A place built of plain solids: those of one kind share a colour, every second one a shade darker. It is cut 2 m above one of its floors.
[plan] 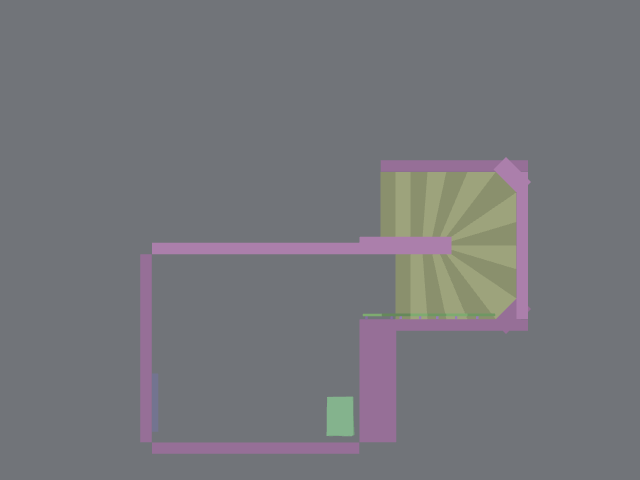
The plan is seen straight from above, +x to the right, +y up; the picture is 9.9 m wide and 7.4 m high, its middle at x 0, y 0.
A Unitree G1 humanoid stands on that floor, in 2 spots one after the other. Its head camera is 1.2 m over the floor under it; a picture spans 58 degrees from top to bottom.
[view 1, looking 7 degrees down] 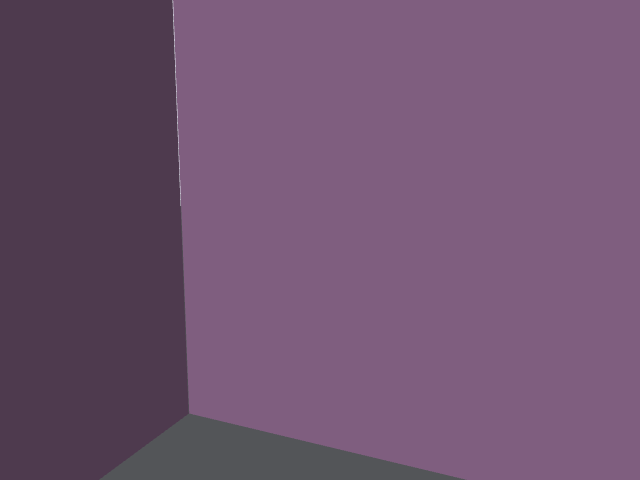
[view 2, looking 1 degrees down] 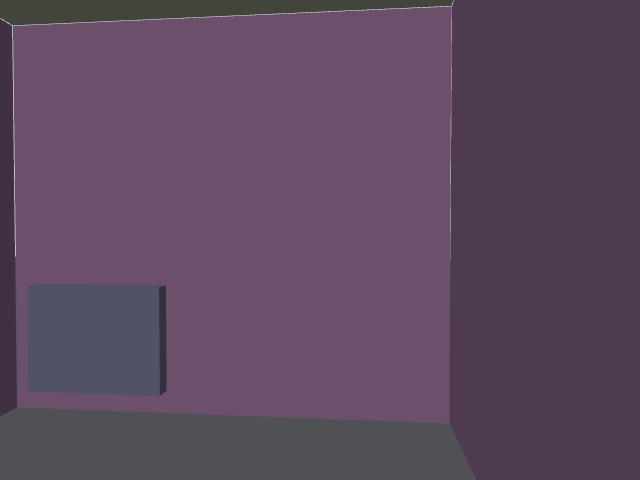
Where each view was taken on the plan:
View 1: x -1.13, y -1.98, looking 112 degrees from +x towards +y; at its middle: wall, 1.91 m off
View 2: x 0.17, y -0.79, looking -175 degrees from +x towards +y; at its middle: wall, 2.77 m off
